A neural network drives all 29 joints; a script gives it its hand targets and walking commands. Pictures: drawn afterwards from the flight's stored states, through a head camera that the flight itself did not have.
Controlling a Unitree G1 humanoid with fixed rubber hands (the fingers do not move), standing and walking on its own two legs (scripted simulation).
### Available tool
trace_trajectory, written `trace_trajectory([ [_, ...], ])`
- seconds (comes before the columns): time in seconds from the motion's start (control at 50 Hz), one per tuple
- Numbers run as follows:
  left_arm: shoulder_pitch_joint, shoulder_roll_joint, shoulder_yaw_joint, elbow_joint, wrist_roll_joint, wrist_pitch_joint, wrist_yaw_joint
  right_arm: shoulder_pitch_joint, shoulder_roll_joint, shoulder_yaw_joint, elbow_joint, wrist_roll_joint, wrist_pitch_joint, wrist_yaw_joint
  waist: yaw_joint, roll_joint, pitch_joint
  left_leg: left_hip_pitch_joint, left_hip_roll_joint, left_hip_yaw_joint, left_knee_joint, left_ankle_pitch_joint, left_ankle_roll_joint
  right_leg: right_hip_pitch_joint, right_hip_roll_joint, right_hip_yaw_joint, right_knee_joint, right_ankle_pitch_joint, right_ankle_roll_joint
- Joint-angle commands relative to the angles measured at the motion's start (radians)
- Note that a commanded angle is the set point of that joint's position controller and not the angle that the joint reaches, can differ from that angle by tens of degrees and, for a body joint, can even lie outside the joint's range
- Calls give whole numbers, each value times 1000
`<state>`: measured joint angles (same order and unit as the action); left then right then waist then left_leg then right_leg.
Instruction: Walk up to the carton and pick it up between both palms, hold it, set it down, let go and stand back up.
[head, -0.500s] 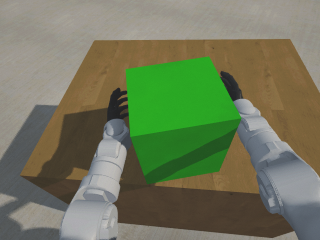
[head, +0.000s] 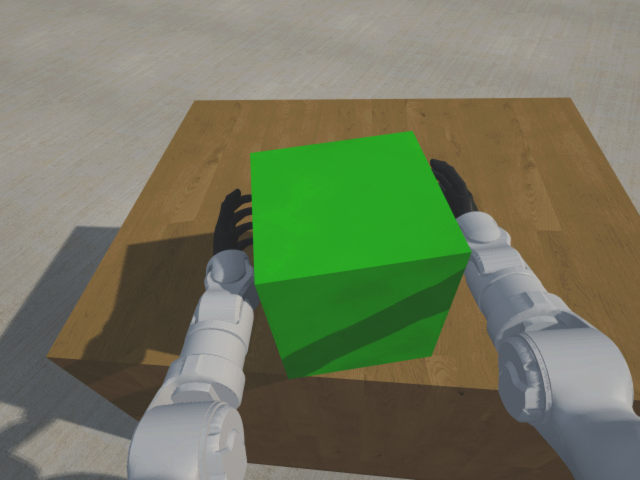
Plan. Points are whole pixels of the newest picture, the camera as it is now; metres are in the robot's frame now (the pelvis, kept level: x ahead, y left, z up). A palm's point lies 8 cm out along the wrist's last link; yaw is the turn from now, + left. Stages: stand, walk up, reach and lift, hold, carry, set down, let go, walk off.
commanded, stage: reach and lift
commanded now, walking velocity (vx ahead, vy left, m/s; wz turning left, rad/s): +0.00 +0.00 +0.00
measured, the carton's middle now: (347, 261) +0.40 +0.04 +0.05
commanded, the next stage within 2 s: none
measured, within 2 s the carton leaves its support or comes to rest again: leaves its support in 0.16 s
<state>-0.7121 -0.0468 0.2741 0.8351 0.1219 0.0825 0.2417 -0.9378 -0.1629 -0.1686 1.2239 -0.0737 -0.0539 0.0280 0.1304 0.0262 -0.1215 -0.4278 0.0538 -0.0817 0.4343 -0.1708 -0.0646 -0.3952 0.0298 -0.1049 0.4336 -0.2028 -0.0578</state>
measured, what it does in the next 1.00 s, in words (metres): stands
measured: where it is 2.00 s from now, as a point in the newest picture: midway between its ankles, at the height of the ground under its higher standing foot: outside the picture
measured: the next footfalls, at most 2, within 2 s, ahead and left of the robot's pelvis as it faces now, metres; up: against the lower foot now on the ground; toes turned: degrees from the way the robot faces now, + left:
none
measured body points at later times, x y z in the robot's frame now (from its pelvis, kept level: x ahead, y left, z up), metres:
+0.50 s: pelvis -0.02 +0.00 +0.00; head -0.01 -0.01 +0.45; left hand +0.38 +0.19 +0.11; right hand +0.44 -0.11 +0.12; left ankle +0.02 +0.16 -0.74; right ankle +0.00 -0.08 -0.74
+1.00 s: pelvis -0.02 +0.01 +0.00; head -0.02 -0.01 +0.45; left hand +0.38 +0.19 +0.13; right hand +0.43 -0.11 +0.13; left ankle +0.02 +0.16 -0.74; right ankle +0.00 -0.08 -0.74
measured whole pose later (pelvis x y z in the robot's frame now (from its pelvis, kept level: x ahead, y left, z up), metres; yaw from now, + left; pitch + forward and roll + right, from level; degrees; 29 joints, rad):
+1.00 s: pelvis -0.02 +0.01 +0.00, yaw +0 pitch +8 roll -1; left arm -0.74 -0.03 0.28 0.76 0.07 0.20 0.22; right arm -0.94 -0.16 -0.10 1.19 0.09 0.00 -0.03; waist 0.11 0.03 -0.18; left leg -0.43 0.05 -0.08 0.43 -0.15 -0.06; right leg -0.39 0.03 -0.10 0.42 -0.17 -0.05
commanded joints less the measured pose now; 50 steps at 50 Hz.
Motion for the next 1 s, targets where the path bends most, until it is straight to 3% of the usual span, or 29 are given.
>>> trace_trajectory([
  [0.0,-796,-609,-227,-276,37,-108,-139,-676,589,75,-142,-11,-148,131,35,-53,-718,258,-31,136,-33,512,8,333,19,24,-44,509,61],
  [0.02,-825,-632,-243,-287,31,-107,-134,-698,570,60,-139,-8,-158,137,27,-37,-740,292,-25,128,-35,537,2,289,24,14,-54,460,55],
  [0.04,-777,-620,-210,-241,48,-104,-138,-692,583,68,-133,-8,-154,135,50,-70,-706,264,-28,131,-39,493,17,301,20,22,-62,435,55],
  [0.06,-821,-631,-239,-275,32,-111,-136,-707,572,59,-129,-15,-168,133,26,-58,-724,270,-27,136,-38,499,6,302,20,17,-54,460,57],
  [0.08,-821,-610,-220,-279,38,-119,-135,-713,574,79,-146,-11,-176,136,61,-59,-749,259,-28,142,-37,490,14,314,19,24,-52,460,58],
  [0.1,-815,-605,-208,-281,50,-117,-138,-709,579,88,-136,-15,-167,137,65,-70,-727,245,-34,150,-47,465,21,328,13,27,-54,442,61],
  [0.14,-874,-645,-264,-293,27,-126,-130,-758,576,82,-168,-8,-190,133,29,-59,-797,284,-26,125,-37,488,8,313,28,4,-46,450,55],
  [0.16,-854,-619,-232,-277,42,-125,-133,-747,592,89,-153,-16,-179,132,56,-56,-761,238,-36,149,-46,444,17,335,18,21,-57,431,60],
  [0.18,-867,-617,-243,-271,33,-126,-133,-769,570,67,-156,-23,-181,130,30,-77,-735,243,-34,142,-56,411,21,311,18,17,-62,393,62],
  [0.24,-915,-634,-256,-293,28,-125,-133,-745,569,55,-121,-40,-181,133,21,-77,-728,259,-31,141,-55,410,14,319,20,12,-66,380,54],
  [0.28,-925,-617,-225,-278,40,-120,-131,-781,572,49,-127,-37,-175,136,42,-76,-702,228,-36,147,-72,344,20,315,18,11,-72,305,55],
  [0.34,-910,-595,-239,-239,29,-99,-135,-791,582,67,-158,-26,-165,129,21,-83,-673,236,-42,156,-74,317,23,322,12,13,-78,306,58],
  [0.36,-906,-585,-236,-235,17,-102,-140,-808,580,81,-186,-19,-169,129,37,-100,-695,209,-45,154,-77,291,35,326,6,19,-76,290,66],
  [0.38,-915,-576,-234,-191,11,-96,-144,-816,575,60,-173,-33,-158,125,21,-134,-641,179,-48,148,-85,256,41,338,4,19,-76,273,70],
  [0.4,-963,-603,-261,-256,4,-99,-141,-811,583,55,-165,-31,-157,130,4,-101,-687,203,-44,144,-83,273,31,338,7,13,-70,288,62],
  [0.42,-922,-604,-244,-247,2,-95,-142,-788,595,83,-153,-27,-147,130,31,-115,-684,215,-45,147,-87,299,34,340,12,14,-72,309,65],
  [0.44,-932,-583,-245,-217,-13,-92,-153,-802,625,105,-199,-7,-138,120,22,-145,-675,186,-50,146,-90,250,47,363,5,27,-78,287,71],
  [0.52,-927,-562,-237,-219,-12,-74,-161,-800,646,98,-201,4,-111,106,-11,-132,-636,175,-66,145,-108,223,51,392,-10,40,-82,295,90],
  [0.56,-1001,-582,-297,-330,-61,-84,-158,-830,675,142,-248,26,-113,102,-23,-135,-748,193,-69,136,-86,275,41,413,3,31,-61,374,96],
  [0.6,-909,-551,-274,-248,-57,-62,-172,-810,680,162,-290,32,-94,84,-26,-167,-706,154,-83,135,-99,249,59,461,-14,54,-68,416,110],
  [0.66,-962,-574,-344,-314,-101,-64,-170,-833,684,184,-309,56,-89,83,-57,-135,-759,185,-87,117,-88,272,44,455,-7,39,-53,420,112],
  [0.7,-949,-577,-323,-314,-86,-45,-168,-830,687,196,-292,72,-70,81,-39,-128,-718,178,-85,120,-93,274,49,458,-6,46,-50,418,114],
  [0.72,-960,-559,-340,-321,-99,-41,-175,-815,712,208,-324,77,-61,69,-75,-136,-703,167,-91,114,-94,258,51,485,-14,59,-53,432,118],
  [0.78,-983,-572,-376,-343,-141,-27,-187,-875,736,239,-410,98,-56,59,-87,-156,-773,184,-92,102,-92,259,54,483,-14,57,-59,442,130],
  [0.84,-997,-604,-434,-369,-171,-17,-180,-883,752,274,-436,123,-37,44,-107,-115,-805,218,-93,86,-77,314,34,481,7,46,-47,465,118],
  [0.9,-956,-562,-380,-334,-139,18,-198,-833,780,291,-427,139,7,20,-98,-133,-687,202,-106,93,-81,265,49,501,-18,71,-72,459,127],
  [0.92,-1001,-609,-440,-400,-157,21,-189,-873,777,282,-478,143,2,21,-123,-78,-775,245,-101,73,-77,313,29,491,-6,53,-62,476,116],
  [0.94,-1038,-611,-456,-449,-174,25,-180,-892,791,305,-483,174,9,23,-104,-68,-802,269,-94,69,-66,351,23,465,12,49,-56,460,109],
  [0.98,-979,-605,-460,-392,-180,64,-194,-892,792,320,-556,188,31,-1,-138,-100,-745,251,-100,65,-72,301,37,475,3,60,-75,451,119],
])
